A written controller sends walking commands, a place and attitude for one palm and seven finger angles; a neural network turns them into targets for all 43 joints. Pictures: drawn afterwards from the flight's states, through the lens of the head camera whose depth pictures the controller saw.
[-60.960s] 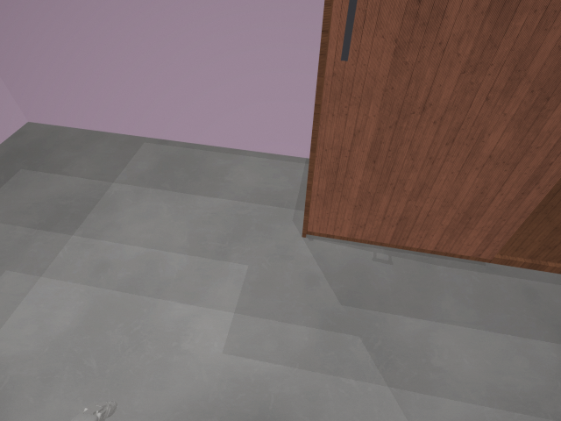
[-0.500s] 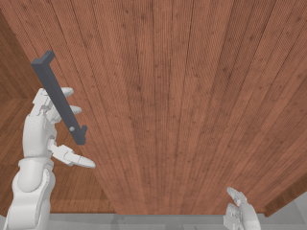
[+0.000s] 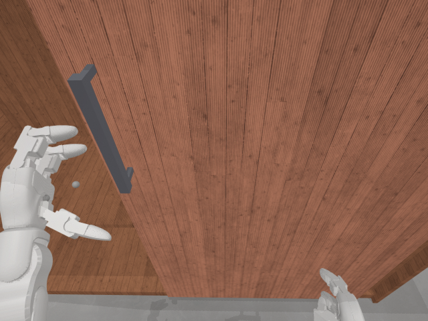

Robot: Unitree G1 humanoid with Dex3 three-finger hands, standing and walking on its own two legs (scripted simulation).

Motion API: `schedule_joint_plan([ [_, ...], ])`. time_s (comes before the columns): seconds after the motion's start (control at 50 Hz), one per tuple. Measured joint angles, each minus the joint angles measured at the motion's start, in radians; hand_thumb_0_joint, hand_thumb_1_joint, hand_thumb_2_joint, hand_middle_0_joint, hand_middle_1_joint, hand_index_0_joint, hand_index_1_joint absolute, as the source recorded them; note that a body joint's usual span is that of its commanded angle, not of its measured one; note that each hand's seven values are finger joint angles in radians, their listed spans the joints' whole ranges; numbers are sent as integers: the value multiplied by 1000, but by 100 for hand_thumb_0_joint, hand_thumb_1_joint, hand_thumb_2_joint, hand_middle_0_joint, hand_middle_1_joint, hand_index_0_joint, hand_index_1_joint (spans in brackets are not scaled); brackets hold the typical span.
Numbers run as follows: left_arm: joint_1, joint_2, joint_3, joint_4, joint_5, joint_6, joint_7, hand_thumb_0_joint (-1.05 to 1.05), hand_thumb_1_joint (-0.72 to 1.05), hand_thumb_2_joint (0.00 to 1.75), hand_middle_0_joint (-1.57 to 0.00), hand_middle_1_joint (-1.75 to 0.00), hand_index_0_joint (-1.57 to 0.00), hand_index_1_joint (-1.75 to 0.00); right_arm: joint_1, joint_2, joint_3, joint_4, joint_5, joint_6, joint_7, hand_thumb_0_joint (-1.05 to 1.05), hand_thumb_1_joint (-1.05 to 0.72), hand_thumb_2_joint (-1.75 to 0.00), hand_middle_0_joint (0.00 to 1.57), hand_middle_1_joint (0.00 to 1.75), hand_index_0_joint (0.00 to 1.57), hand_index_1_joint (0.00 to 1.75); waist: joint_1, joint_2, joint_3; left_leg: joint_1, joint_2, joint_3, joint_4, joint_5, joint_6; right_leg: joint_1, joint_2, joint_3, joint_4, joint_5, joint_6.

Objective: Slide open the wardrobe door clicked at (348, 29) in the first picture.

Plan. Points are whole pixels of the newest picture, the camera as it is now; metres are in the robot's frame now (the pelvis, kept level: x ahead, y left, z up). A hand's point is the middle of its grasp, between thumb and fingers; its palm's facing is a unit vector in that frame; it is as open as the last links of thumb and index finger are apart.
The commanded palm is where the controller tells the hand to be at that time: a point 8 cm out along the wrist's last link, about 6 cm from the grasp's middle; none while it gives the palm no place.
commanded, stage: slip the hand off the handle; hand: left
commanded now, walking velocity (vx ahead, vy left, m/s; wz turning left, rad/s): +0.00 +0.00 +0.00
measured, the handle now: (110, 137) +0.34 +0.21 +0.20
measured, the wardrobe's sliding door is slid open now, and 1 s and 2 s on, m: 0.68 0.68 0.68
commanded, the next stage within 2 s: draw the hand back to the body in 0.50 s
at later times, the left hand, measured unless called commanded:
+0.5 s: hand (40, 241) +0.16 +0.24 +0.18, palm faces +0.33 -0.92 -0.20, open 14.7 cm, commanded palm +0.10 +0.29 +0.19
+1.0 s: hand (46, 236) +0.17 +0.23 +0.18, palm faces +0.13 -0.98 -0.13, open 14.6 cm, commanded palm +0.12 +0.28 +0.19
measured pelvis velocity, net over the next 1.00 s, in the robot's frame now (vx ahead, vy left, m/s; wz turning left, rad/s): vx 0.01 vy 0.00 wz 0.02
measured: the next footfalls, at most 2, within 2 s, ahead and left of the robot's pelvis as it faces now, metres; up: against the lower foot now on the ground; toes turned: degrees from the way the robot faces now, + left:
none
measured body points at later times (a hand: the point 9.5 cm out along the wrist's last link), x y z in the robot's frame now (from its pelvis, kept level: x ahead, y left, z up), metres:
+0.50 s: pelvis -0.01 -0.01 +0.00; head -0.03 -0.03 +0.45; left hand +0.14 +0.28 +0.20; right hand +0.20 -0.22 -0.07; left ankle -0.01 +0.15 -0.73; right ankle +0.01 -0.14 -0.73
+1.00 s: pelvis +0.01 +0.00 +0.00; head -0.04 -0.03 +0.45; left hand +0.16 +0.29 +0.19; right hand +0.23 -0.21 -0.04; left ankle -0.01 +0.15 -0.73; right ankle +0.01 -0.14 -0.73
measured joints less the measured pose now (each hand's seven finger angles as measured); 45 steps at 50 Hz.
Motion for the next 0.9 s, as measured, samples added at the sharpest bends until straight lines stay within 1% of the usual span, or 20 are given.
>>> schedule_joint_plan([
  [0.06,71,-1,7,-42,-6,10,10,-2,-55,20,-25,-115,-26,-115,10,2,2,-9,1,4,6,1,-90,-90,20,30,20,30,-1,1,-10,9,1,3,-4,1,-1,7,1,2,0,-1,0],
  [0.14,145,-7,6,-89,-7,17,23,-2,-55,20,-25,-115,-26,-115,20,-5,1,-16,2,0,7,1,-90,-90,20,30,20,30,13,-2,-6,12,2,-6,5,-1,-2,14,1,-5,6,-4,-2],
  [0.22,185,-13,3,-123,-4,-12,25,-2,-55,20,-25,-115,-26,-115,16,-16,0,-13,-2,-18,7,1,-90,-90,20,30,20,30,29,-2,5,1,3,-21,24,-3,-5,14,2,-18,16,-7,-5],
  [0.28,207,-8,5,-140,-8,-41,11,-2,-55,20,-25,-115,-26,-115,9,-20,1,-11,-2,-32,5,1,-90,-90,20,30,20,30,36,-1,7,-10,5,-30,37,-5,-6,10,3,-27,25,-10,-8],
  [0.34,214,3,15,-141,-25,-57,-14,-2,-55,20,-25,-115,-26,-115,3,-19,2,-7,1,-43,1,1,-90,-90,20,30,20,30,39,2,6,-14,6,-38,44,-6,-8,10,4,-33,28,-12,-9],
  [0.42,235,11,32,-143,-55,-55,-47,-2,-55,20,-25,-115,-26,-115,1,-17,6,-9,6,-54,-3,1,-90,-90,20,30,20,30,38,8,1,-10,8,-41,45,-8,-8,17,6,-37,26,-12,-10],
  [0.54,312,19,54,-166,-92,-45,-83,-2,-55,20,-25,-115,-26,-115,14,-16,9,-22,10,-67,-5,1,-90,-90,20,30,20,30,37,10,-10,-3,9,-39,47,-15,-8,24,7,-35,25,-17,-9],
  [0.64,352,16,61,-189,-106,-71,-91,-2,-55,20,-25,-115,-26,-115,30,-22,6,-24,11,-84,-3,1,-90,-90,20,30,20,30,48,6,-7,-8,8,-45,63,-26,-8,26,5,-39,32,-24,-7],
  [0.66,351,16,61,-191,-108,-56,-101,-2,-55,20,-25,-115,-26,-115,33,-24,8,-22,18,-87,-5,1,-90,-90,20,30,20,30,52,7,-7,-7,8,-46,64,-27,-7,28,5,-40,31,-25,-6],
  [0.72,338,30,46,-211,-112,85,-141,-2,-55,20,-25,-115,-26,-115,43,-33,16,-25,43,-90,-28,1,-90,-90,20,30,20,30,62,20,-6,12,5,-49,52,-26,-3,55,4,-45,9,-19,-2],
  [0.76,326,45,34,-223,-119,171,-163,-2,-55,20,-25,-115,-26,-115,43,-36,24,-29,53,-97,-44,1,-90,-90,20,30,20,30,59,28,-9,25,2,-50,41,-22,0,70,2,-47,-6,-14,0],
  [0.8,313,60,31,-232,-139,244,-190,-2,-55,20,-25,-115,-26,-115,37,-36,34,-35,62,-108,-56,1,-90,-90,20,30,20,30,53,33,-12,36,0,-49,29,-18,2,82,1,-47,-18,-9,1],
  [0.86,287,81,43,-238,-182,323,-230,-2,-55,20,-25,-115,-26,-115,27,-33,48,-47,69,-126,-62,1,-90,-90,20,30,20,30,44,34,-15,51,1,-45,12,-12,2,94,2,-44,-34,-3,1],
  [0.9,273,90,59,-242,-203,353,-244,-2,-55,20,-25,-115,-26,-115,23,-31,54,-58,70,-135,-59,1,-90,-90,20,30,20,30,39,32,-20,58,3,-41,2,-10,0,97,4,-41,-41,0,0],
])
